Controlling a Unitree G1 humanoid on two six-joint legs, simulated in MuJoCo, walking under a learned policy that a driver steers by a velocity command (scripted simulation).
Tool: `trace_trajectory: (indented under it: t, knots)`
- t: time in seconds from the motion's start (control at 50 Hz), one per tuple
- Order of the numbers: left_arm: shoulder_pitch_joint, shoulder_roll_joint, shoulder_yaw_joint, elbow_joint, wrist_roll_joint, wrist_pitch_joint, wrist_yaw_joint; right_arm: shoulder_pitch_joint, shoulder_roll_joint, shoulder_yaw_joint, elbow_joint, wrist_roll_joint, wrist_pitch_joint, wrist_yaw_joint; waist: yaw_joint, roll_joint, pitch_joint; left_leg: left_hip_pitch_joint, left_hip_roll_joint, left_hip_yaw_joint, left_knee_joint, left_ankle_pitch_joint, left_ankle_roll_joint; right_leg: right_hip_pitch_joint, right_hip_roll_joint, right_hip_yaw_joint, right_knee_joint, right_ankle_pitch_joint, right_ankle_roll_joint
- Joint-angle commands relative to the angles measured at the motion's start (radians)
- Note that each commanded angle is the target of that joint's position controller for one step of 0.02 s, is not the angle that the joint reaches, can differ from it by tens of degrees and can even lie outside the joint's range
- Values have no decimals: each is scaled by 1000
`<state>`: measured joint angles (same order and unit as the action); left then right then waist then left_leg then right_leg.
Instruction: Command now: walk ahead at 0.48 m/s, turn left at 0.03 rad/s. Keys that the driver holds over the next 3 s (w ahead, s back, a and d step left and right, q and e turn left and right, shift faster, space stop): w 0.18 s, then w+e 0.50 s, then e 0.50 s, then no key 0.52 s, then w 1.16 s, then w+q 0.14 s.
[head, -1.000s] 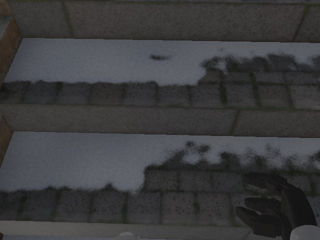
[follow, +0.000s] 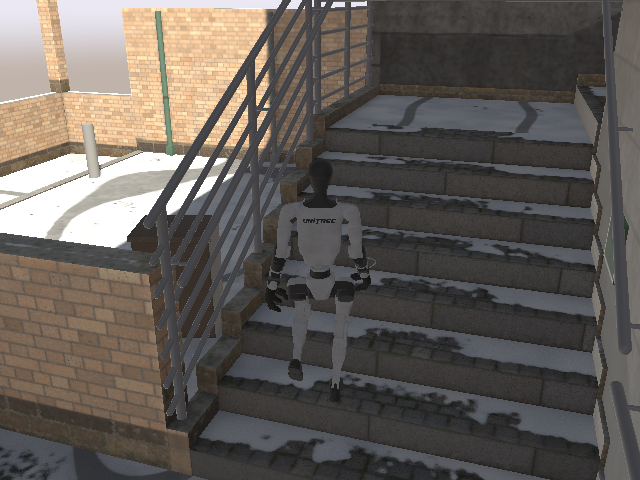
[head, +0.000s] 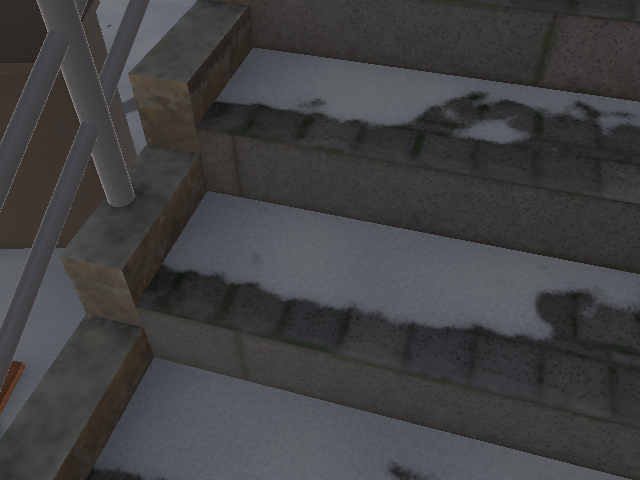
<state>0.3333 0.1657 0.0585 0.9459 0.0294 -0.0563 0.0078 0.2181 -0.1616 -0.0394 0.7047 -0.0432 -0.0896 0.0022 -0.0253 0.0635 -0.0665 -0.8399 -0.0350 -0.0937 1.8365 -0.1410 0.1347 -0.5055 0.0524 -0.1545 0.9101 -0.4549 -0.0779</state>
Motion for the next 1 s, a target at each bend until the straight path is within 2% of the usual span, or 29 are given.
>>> trace_trajectory:
  t: [0.02,0.06,0.08,0.12,0.22,0.26,0.3,0.32,0.34,0.36,0.38,0.42,0.44,0.48,0.52,0.56,0.58,0.66,0.74,0.8,0.82,0.84,0.86,0.88,0.9,0.92,0.94,0.98,1.0]
  knots:
    - [-4,-6,-13,11,-19,-52,-21,10,103,54,-97,9,30,-20,-71,-88,160,-250,66,-13,2,-41,-5,-3,-229,386,-591,64,-103]
    - [-11,-1,-22,1,-30,-69,-10,-52,48,42,-105,8,36,-18,-63,-39,145,-223,89,65,-91,71,-39,0,-202,310,-627,245,-117]
    - [74,29,-19,29,-23,-81,-8,-80,72,43,-98,19,38,-28,-21,-105,112,-316,56,127,119,-5,-37,113,-231,332,-643,390,-166]
    - [179,84,1,56,-8,-95,-3,-161,85,43,-130,6,33,-47,24,-83,109,-568,81,132,302,-158,-19,348,-253,370,-645,415,-183]
    - [346,50,-16,124,-14,-78,47,-523,114,92,-319,1,26,-20,107,-108,178,-689,162,190,-26,-355,-1,501,-230,331,-799,405,-136]
    - [268,30,-23,66,-64,-46,55,-456,134,106,-300,43,44,13,90,-60,77,3,113,329,-514,-177,21,226,-189,211,-981,793,-160]
    - [258,168,3,20,-42,-60,21,-183,68,52,-217,54,41,-4,-42,-172,-176,424,-17,323,-618,-167,35,355,-245,192,-634,1715,-130]
    - [197,285,40,-7,-59,-77,6,41,13,35,-156,49,37,-4,-162,-209,-318,569,-27,253,-813,-94,45,480,-272,198,-419,1794,-92]
    - [126,271,47,-50,-64,-99,-19,177,-96,-6,-97,23,38,-7,-226,-179,-416,760,70,52,-906,-146,77,398,-217,210,-119,1594,-42]
    - [181,153,42,-116,-115,-104,-51,256,-235,-48,-32,-17,29,-5,-171,165,-531,1037,413,-508,-1114,52,269,14,3,229,389,761,23]
    - [130,179,52,-116,-35,-99,-56,200,-252,-61,-56,-16,53,-7,-158,112,-586,940,413,-746,-1366,-18,233,-20,72,324,784,294,17]
    - [76,16,34,-194,9,-45,-32,-45,-105,-42,-5,45,29,1,17,-125,-234,633,414,-538,-1376,-520,135,-225,-54,249,937,407,19]
    - [-5,-7,19,-241,38,-37,-15,-76,-38,-28,25,29,3,-7,25,-123,-96,486,411,-447,-1397,-542,108,-287,-69,225,993,417,-1]
    - [-129,-77,-15,-321,31,11,0,12,53,5,148,28,-39,-17,68,-81,60,342,371,-261,-1447,-484,59,-430,-69,249,1146,362,-40]
    - [-176,-147,-49,-345,8,21,-2,131,34,1,238,24,-65,1,74,-51,75,439,354,-128,-1478,-368,22,-645,-66,284,1259,338,-71]
    - [-187,-98,-42,-361,8,47,6,97,-18,-2,226,37,-91,3,129,-97,139,335,358,3,-1557,-300,-3,-629,-69,320,1069,338,-50]
    - [-198,-55,-28,-358,11,59,15,57,-30,4,207,41,-104,3,137,-130,144,308,343,76,-1571,-217,-20,-598,-49,297,1016,395,-38]
    - [-363,-109,-36,-443,-5,84,50,197,-123,-11,272,14,-117,1,90,-16,154,597,389,109,-1655,-231,20,-948,-18,264,1403,173,-64]
    - [-534,-84,-59,-526,16,73,21,307,-120,-9,289,13,-90,-30,33,-51,165,744,292,248,-1693,-79,-35,-953,-64,145,1011,62,-47]
    - [-535,-100,-77,-524,13,85,-38,296,-172,-19,253,51,-45,-89,-8,-17,51,825,295,379,-1788,476,10,-502,-104,-77,503,-14,-66]
    - [-458,-144,-84,-482,0,96,-32,276,-210,-22,241,49,-30,-96,38,77,-31,880,303,434,-1648,1075,15,-335,-40,-114,451,-11,-78]
    - [-330,-80,-68,-449,-20,89,-15,259,-245,-31,211,60,-15,-92,85,177,-102,911,314,404,-1486,1554,9,-210,25,-145,387,-44,-84]
    - [-155,-21,-41,-404,-32,83,-9,193,-297,-51,156,81,-4,-83,135,227,-218,950,336,378,-1268,1669,-13,-38,68,-78,270,-9,-109]
    - [-37,56,-15,-378,-18,69,-12,137,-313,-59,115,100,-4,-54,193,204,-295,892,307,371,-1020,1472,-44,165,101,10,25,82,-120]
    - [-72,134,19,-370,-30,47,-8,111,-227,-47,52,65,-17,-25,172,47,-233,436,204,305,-691,599,-109,378,19,344,-188,162,-186]
    - [-107,286,78,-384,12,72,-10,50,-193,-45,-50,51,-29,9,174,-282,-309,102,-36,193,-133,-173,-170,466,-275,946,-447,419,-317]
    - [-202,286,87,-418,17,89,5,121,-97,-25,-62,17,-36,25,76,-128,-404,165,41,-49,24,-97,-146,378,-304,991,-518,338,-250]
    - [-254,134,50,-350,4,74,22,30,-37,-16,-116,0,-8,-9,6,-9,-130,70,73,-1,67,3,-147,80,-204,831,-468,-81,-177]
    - [-273,90,33,-315,-1,52,26,35,-13,-3,-121,-11,-3,-29,-26,-38,-39,11,88,-23,93,44,-131,-3,-148,744,-428,-14,-157]
